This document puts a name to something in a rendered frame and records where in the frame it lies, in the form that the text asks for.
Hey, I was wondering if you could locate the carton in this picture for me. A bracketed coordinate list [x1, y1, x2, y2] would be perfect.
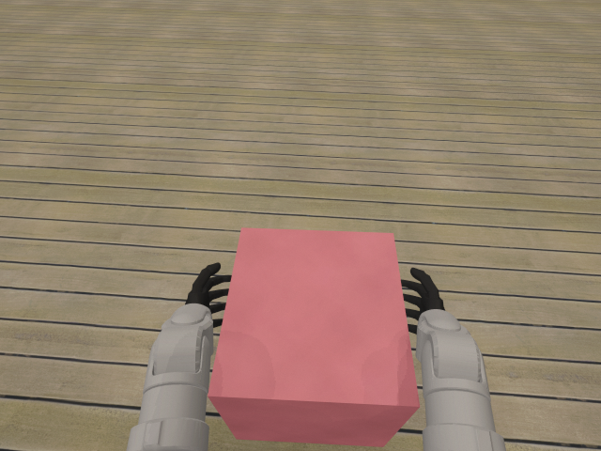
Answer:
[208, 227, 420, 447]

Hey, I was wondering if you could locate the left robot hand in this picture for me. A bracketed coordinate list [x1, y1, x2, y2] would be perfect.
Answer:
[185, 262, 232, 328]

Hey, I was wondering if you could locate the left robot forearm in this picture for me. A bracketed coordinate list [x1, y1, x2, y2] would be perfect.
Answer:
[126, 303, 214, 451]

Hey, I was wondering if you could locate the right robot forearm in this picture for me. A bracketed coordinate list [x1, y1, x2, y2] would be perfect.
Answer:
[415, 309, 506, 451]

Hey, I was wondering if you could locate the right robot hand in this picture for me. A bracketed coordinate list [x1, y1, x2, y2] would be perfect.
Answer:
[401, 268, 445, 334]

